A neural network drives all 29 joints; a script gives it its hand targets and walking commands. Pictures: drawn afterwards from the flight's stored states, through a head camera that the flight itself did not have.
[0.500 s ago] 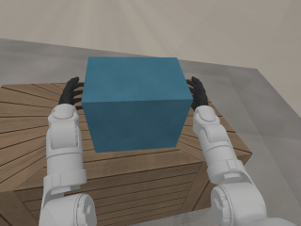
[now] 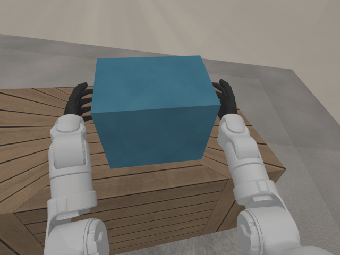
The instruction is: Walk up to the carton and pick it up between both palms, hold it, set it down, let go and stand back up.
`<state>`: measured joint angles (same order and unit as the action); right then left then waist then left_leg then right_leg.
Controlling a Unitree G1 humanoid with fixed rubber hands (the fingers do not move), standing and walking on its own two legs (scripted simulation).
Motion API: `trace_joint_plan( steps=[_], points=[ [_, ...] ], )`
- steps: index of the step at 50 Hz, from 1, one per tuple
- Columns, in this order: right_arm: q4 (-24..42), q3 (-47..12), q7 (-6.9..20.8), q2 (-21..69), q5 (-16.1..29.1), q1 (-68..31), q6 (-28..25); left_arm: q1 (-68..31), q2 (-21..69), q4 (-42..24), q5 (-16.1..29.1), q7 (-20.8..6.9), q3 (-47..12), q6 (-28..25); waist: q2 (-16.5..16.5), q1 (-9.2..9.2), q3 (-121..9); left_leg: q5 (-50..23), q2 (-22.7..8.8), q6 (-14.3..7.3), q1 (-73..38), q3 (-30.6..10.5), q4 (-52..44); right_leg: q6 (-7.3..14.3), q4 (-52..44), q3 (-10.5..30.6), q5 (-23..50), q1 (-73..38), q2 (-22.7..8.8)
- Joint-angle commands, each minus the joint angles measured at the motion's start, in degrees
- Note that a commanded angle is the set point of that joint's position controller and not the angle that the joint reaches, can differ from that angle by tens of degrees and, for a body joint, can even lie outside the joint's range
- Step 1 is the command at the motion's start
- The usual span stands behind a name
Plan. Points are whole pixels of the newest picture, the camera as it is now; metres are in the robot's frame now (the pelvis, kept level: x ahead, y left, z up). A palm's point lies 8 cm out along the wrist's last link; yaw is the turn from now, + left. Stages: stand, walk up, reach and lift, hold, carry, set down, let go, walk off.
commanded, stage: hold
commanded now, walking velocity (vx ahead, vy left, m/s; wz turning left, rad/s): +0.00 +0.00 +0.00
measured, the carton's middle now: (154, 113) +0.42 +0.02 +0.14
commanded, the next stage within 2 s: set down in 1.36 s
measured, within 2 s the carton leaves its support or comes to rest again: neither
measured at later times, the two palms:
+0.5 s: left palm (68, 115) +0.34 +0.20 +0.20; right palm (228, 108) +0.35 -0.14 +0.21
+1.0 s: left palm (70, 108) +0.34 +0.19 +0.21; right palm (230, 105) +0.36 -0.15 +0.22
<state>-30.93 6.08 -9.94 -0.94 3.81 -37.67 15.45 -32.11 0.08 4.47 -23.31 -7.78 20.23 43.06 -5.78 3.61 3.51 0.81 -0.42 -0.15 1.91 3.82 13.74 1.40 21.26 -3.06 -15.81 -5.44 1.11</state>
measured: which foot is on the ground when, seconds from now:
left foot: down 0.00-1.00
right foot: down 0.00-1.00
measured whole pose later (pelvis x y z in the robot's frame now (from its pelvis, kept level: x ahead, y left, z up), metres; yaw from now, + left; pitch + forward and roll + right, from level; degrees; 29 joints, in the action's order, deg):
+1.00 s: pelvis +0.01 +0.00 +0.00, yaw +0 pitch -12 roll +1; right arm -29.2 5.8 -9.9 -0.9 5.6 -38.2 17.6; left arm -32.1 0.2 1.1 -25.6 -8.3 20.0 44.8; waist -5.9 3.6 1.2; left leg 2.1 -0.4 0.0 0.5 3.8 14.5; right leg 1.4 21.1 -3.2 -16.6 -7.3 1.0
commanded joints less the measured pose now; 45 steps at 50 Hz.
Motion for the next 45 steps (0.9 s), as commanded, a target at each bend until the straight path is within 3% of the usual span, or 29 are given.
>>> trace_joint_plan(
  steps=[1,2,6,7,8,9,13,14,15,17,18,21,23,24,26,28,30,31,32,33,34,35,37,38,39,40,43,44,45],
  points=[
    [17.6,-21.2,8.2,20.1,6.2,-34.1,-5.7,-33.0,22.5,-16.1,11.4,-5.3,-27.1,-6.6,9.2,0.83,-26.7,-16.5,-1.0,1.5,-27.6,-2.2,5.2,-4.8,-8.3,-3.4,22.5,16.1,-0.1],
    [14.0,-19.1,8.6,18.8,4.9,-34.5,-5.1,-31.4,21.4,-10.6,10.5,-5.3,-25.7,-5.8,7.9,1.01,-22.7,-9.6,-0.9,1.0,-26.1,-2.1,3.6,-4.7,-10.2,-3.4,16.0,18.0,-0.4],
    [1.3,-13.1,10.3,16.1,1.5,-29.1,-1.0,-30.4,17.2,-2.4,5.5,-7.7,-18.9,-3.7,5.5,0.1,-9.6,5.6,-1.3,-1.8,-21.0,-1.9,-1.0,-3.4,-12.5,-2.2,-0.4,20.7,-1.4],
    [0.1,-12.0,10.8,17.0,1.5,-30.7,-0.5,-32.1,17.3,0.1,5.8,-8.3,-18.6,-3.5,5.8,0.16,-8.0,9.7,-1.0,-2.4,-17.5,-0.7,-1.7,-2.7,-13.1,-1.6,-5.3,20.8,-2.0],
    [1.1,-11.8,11.2,16.9,1.1,-31.6,-1.0,-33.2,17.8,-0.4,5.6,-8.6,-17.9,-3.9,4.8,0.03,-9.4,8.8,-1.9,-2.4,-17.8,-1.0,-2.1,-2.5,-13.0,-1.7,-5.8,20.5,-2.1],
    [-0.6,-10.9,11.6,16.3,0.8,-31.9,-0.9,-33.7,17.7,1.8,6.1,-9.1,-17.9,-3.5,3.6,1.37,-8.9,11.3,-1.8,-2.7,-18.7,-1.0,-2.1,-2.2,-13.6,-1.9,-8.8,22.1,-1.8],
    [7.1,-10.4,11.6,17.9,0.4,-37.7,-4.1,-36.5,18.4,2.2,7.7,-9.1,-18.2,-5.0,2.2,0.73,-12.3,8.9,-0.7,-2.5,-21.3,-0.5,1.3,-1.2,-14.3,-1.4,-10.6,27.0,-3.7],
    [11.9,-10.3,11.2,18.5,0.1,-40.4,-6.3,-39.0,21.1,-0.6,10.5,-8.5,-21.5,-6.5,1.3,2.6,-17.2,6.7,-0.5,-1.9,-23.0,-1.0,2.6,-1.2,-13.5,-1.8,-8.1,28.0,-3.4],
    [11.5,-10.6,11.5,20.6,0.2,-43.9,-7.8,-41.4,20.8,0.7,11.0,-6.9,-20.9,-8.0,3.9,0.68,-18.7,7.8,-0.5,-2.1,-20.7,-0.9,1.8,-1.8,-13.2,-2.8,-8.8,27.2,-2.9],
    [15.5,-12.6,11.8,23.4,1.2,-47.9,-10.8,-46.0,24.3,-4.2,14.3,-4.6,-25.8,-10.7,5.2,0.91,-25.6,2.6,-0.3,-1.3,-25.0,-1.4,4.7,-1.6,-11.8,-2.9,-4.7,30.5,-3.5],
    [17.9,-14.8,11.7,24.2,2.1,-48.7,-11.4,-44.6,25.6,-7.1,15.5,-3.5,-28.7,-11.2,6.0,0.87,-28.8,-1.0,-1.2,-1.2,-24.1,-1.6,3.8,-3.0,-9.9,-3.7,2.2,26.3,-1.2],
    [10.2,-12.3,12.0,20.9,0.4,-45.4,-10.6,-39.8,24.2,-1.0,13.4,-2.0,-26.4,-10.9,7.1,0.06,-24.8,2.5,-1.2,-1.1,-22.4,-1.5,2.0,-3.4,-11.1,-4.1,-1.3,25.5,-0.8],
    [-0.1,-9.4,11.8,18.3,-1.4,-36.0,-7.0,-34.4,20.9,5.0,7.6,-3.5,-21.2,-8.1,5.9,1.2,-14.1,4.0,-1.1,-2.1,-20.9,-1.2,0.9,-3.0,-12.5,-2.7,-2.7,23.8,-1.5],
    [-4.2,-7.5,11.8,17.0,-2.0,-33.2,-6.0,-34.9,19.3,5.7,6.4,-4.8,-18.6,-7.4,4.5,1.35,-11.1,7.4,-0.8,-2.2,-20.7,-0.5,0.8,-2.8,-13.5,-2.1,-7.3,26.0,-2.7],
    [-4.7,-8.3,11.4,17.8,-1.8,-31.1,-3.6,-34.5,16.2,7.8,4.0,-7.6,-14.0,-6.1,0.7,-0.38,-6.7,6.0,0.2,-3.9,-19.9,0.6,2.1,-1.9,-15.0,0.4,-8.9,25.5,-4.4],
    [-4.7,-8.4,11.0,18.0,-1.2,-33.1,-2.2,-37.4,15.0,7.8,3.6,-9.4,-13.1,-5.3,0.1,-0.61,-3.8,7.8,0.4,-4.3,-18.9,1.0,2.6,-1.1,-15.5,1.6,-11.8,27.5,-5.5],
    [0.3,-10.0,11.0,19.3,0.8,-35.2,-3.6,-39.9,18.2,2.9,6.3,-9.4,-16.4,-6.0,0.6,0.2,-9.3,5.5,-0.1,-3.2,-21.0,-0.1,3.7,-0.8,-14.6,0.7,-9.9,27.2,-4.9],
    [3.3,-11.0,11.1,20.1,1.5,-36.4,-4.2,-38.5,19.2,1.2,7.5,-9.0,-17.3,-6.3,1.1,0.07,-11.4,3.0,-0.4,-2.8,-20.4,0.9,3.0,-1.7,-13.5,-0.2,-4.4,24.6,-4.5],
    [7.1,-12.8,10.9,21.9,1.9,-37.3,-5.8,-38.2,21.0,-4.0,9.2,-7.9,-20.2,-7.4,3.2,0.45,-16.8,-0.8,-1.3,-2.5,-19.7,0.1,1.9,-3.1,-10.8,-2.0,3.9,18.9,-1.6],
    [9.5,-16.2,10.2,24.0,3.9,-37.7,-7.3,-39.4,22.9,-9.1,11.1,-6.6,-23.4,-8.7,6.1,0.36,-20.2,-6.1,-1.0,-1.3,-20.9,-0.2,3.0,-4.1,-8.9,-2.1,12.8,17.1,-1.4],
    [13.0,-17.8,9.8,25.3,4.7,-39.3,-8.3,-40.0,24.5,-12.2,13.2,-5.9,-26.9,-9.4,6.9,1.61,-24.8,-10.1,-0.4,-0.8,-22.5,-0.6,4.3,-4.7,-8.0,-2.5,17.3,15.5,-0.5],
    [19.1,-22.5,9.5,27.5,6.2,-40.6,-9.6,-40.4,26.4,-16.8,15.4,-4.7,-30.2,-10.9,7.1,1.22,-30.7,-17.1,-0.2,0.1,-25.0,-1.2,6.2,-5.3,-6.8,-3.0,24.7,14.3,-0.2],
    [23.8,-25.9,8.7,26.7,8.1,-42.2,-10.2,-40.7,26.9,-18.7,17.3,-2.6,-33.7,-11.6,8.4,1.13,-37.1,-24.0,0.0,1.2,-27.9,-2.0,8.8,-5.8,-6.2,-3.2,30.8,14.5,0.0],
    [22.9,-25.3,8.5,25.2,7.8,-40.4,-9.5,-38.0,25.2,-17.7,16.4,-1.9,-32.1,-10.9,9.2,-0.19,-35.9,-23.9,-0.1,1.5,-28.3,-1.9,8.6,-6.0,-7.0,-2.8,31.1,15.0,-0.5],
    [20.8,-23.8,8.1,23.2,6.4,-38.4,-8.8,-34.0,24.5,-15.7,13.6,-2.0,-29.9,-9.4,7.3,0.33,-34.1,-24.6,-0.6,1.6,-30.7,-2.4,8.2,-5.9,-7.2,-3.3,32.0,16.5,0.0],
    [15.4,-22.1,7.8,19.5,6.2,-33.4,-6.4,-29.0,21.3,-11.0,11.0,-2.8,-25.9,-7.2,7.9,-0.22,-28.0,-19.4,-0.1,1.1,-27.0,-2.0,7.1,-6.0,-8.0,-2.6,31.7,14.4,-1.2],
    [4.7,-18.5,7.3,15.4,4.5,-23.1,0.7,-19.8,17.0,-3.1,5.0,-7.4,-17.6,-1.5,4.1,-0.43,-9.6,-6.1,0.2,-1.3,-23.1,-2.0,1.9,-5.6,-10.7,-0.7,24.6,13.7,-2.1],
    [5.1,-18.8,7.4,16.9,5.5,-23.7,2.6,-20.8,17.0,-5.3,5.0,-9.3,-17.9,-0.8,3.6,0.19,-8.5,-4.3,-0.4,-1.8,-22.8,-2.2,1.2,-5.1,-10.6,-0.2,22.6,13.6,-2.3],
    [5.4,-18.8,7.4,16.9,5.7,-24.3,4.1,-21.1,16.3,-5.1,3.9,-10.7,-16.3,-0.1,2.9,-0.72,-6.9,-3.0,-0.7,-2.1,-22.0,-1.9,0.4,-4.8,-11.1,0.3,19.4,12.6,-2.5]
  ],
)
